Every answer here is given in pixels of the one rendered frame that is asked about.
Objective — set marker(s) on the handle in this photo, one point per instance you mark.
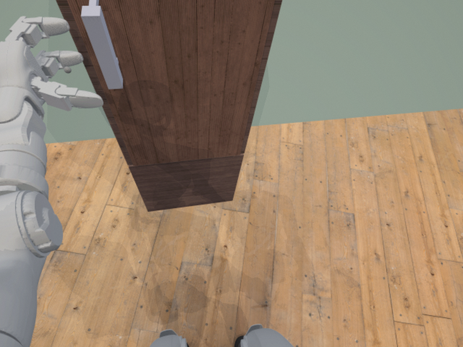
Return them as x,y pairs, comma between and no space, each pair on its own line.
95,25

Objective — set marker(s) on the robot right shin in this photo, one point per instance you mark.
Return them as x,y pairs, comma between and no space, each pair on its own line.
254,327

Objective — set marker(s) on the cupboard door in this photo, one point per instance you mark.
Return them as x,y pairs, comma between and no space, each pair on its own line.
189,70

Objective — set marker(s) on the left robot upper arm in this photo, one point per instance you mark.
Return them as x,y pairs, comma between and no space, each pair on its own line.
29,232

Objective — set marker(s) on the left robot hand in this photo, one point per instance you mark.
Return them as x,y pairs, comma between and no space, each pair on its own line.
19,67

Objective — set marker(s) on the right robot thigh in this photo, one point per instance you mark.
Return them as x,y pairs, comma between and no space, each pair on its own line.
265,337

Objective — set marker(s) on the left robot forearm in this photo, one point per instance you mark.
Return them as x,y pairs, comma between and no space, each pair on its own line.
23,153

